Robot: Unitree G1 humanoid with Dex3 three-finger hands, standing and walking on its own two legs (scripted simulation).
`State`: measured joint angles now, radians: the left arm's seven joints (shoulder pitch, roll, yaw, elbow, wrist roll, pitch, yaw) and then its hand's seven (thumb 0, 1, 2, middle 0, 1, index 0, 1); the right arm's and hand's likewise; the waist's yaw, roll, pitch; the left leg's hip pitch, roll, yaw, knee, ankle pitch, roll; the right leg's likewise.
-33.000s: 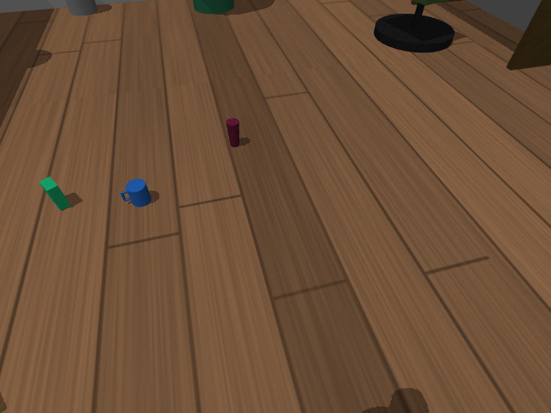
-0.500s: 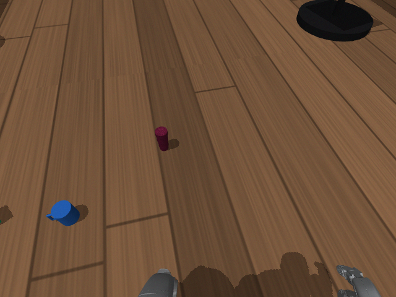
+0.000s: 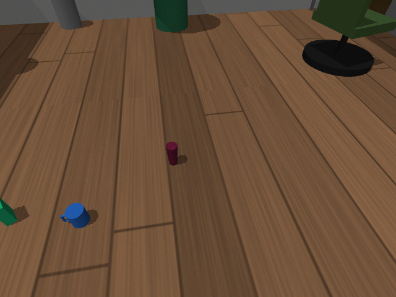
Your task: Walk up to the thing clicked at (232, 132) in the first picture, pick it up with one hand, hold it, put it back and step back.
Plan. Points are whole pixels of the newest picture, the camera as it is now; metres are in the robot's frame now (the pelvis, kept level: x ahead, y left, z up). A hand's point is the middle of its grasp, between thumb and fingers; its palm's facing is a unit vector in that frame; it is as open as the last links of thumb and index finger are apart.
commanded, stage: step back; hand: left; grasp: from the side
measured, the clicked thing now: (172, 154) +1.07 +0.17 -0.68
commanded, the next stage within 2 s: stand in 0.64 s
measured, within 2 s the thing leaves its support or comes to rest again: neither
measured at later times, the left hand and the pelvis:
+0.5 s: hand out of the picture +0.12 +0.29 -0.15, palm faces +0.02 -0.94 -0.35, open 7.4 cm; pelvis +0.04 +0.03 +0.01, yaw +1 degrees
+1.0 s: hand out of the picture +0.12 +0.26 -0.13, palm faces -0.02 -0.94 -0.33, open 7.4 cm; pelvis +0.04 +0.02 +0.02, yaw +0 degrees
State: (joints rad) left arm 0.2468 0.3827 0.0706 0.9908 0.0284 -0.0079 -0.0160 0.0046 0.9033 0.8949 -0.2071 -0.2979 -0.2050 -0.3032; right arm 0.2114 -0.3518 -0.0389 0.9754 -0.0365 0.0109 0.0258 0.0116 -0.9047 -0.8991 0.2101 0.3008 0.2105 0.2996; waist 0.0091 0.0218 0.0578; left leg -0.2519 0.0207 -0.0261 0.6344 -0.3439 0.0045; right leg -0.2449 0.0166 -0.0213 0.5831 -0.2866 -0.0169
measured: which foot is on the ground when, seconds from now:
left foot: down 0.00-1.00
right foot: down 0.00-1.00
